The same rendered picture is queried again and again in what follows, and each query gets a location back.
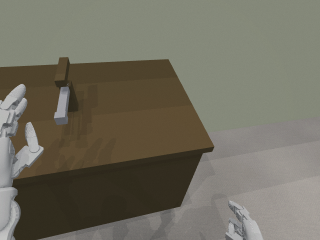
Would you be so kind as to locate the right robot hand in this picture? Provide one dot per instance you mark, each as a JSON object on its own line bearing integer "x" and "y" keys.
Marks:
{"x": 249, "y": 229}

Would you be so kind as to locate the left robot hand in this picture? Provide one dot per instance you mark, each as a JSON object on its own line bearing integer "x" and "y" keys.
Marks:
{"x": 11, "y": 110}

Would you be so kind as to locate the counter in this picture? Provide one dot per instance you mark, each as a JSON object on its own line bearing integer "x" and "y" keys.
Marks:
{"x": 131, "y": 145}

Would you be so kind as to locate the robot left forearm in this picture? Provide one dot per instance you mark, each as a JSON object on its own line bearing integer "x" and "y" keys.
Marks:
{"x": 10, "y": 212}

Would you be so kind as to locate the tap lever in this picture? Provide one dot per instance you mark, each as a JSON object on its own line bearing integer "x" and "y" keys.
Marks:
{"x": 60, "y": 115}

